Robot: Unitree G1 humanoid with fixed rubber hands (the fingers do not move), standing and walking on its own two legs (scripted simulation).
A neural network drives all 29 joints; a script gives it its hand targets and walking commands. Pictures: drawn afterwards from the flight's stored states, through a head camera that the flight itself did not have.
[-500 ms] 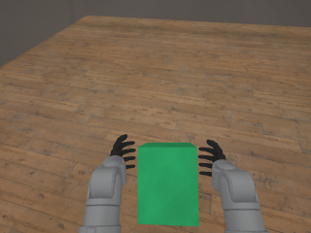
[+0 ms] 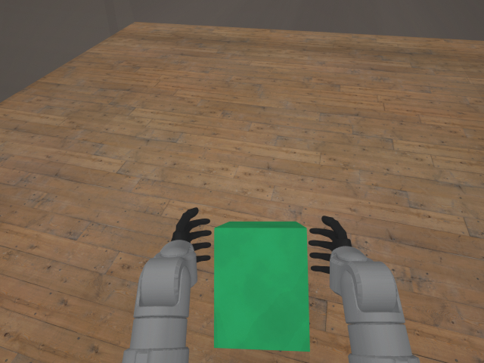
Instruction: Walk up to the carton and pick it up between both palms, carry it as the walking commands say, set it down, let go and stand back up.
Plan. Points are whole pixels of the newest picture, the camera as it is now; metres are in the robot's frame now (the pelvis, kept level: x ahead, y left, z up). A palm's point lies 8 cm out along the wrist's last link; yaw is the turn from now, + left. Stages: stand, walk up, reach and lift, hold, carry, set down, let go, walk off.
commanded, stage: carry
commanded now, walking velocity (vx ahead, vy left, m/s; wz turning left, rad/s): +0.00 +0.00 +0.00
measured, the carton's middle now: (261, 273) +0.33 -0.01 -0.09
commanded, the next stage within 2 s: hold in 0.04 s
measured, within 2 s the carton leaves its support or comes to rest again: neither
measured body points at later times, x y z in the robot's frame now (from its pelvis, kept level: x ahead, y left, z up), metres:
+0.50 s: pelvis -0.02 +0.04 +0.01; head -0.07 +0.06 +0.46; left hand +0.31 +0.16 +0.08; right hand +0.28 -0.09 +0.06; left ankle +0.08 +0.16 -0.73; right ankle -0.04 -0.09 -0.73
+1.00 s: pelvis -0.02 +0.05 +0.01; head -0.06 +0.07 +0.46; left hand +0.32 +0.15 +0.05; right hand +0.30 -0.10 +0.03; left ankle +0.08 +0.16 -0.73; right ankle -0.03 -0.08 -0.73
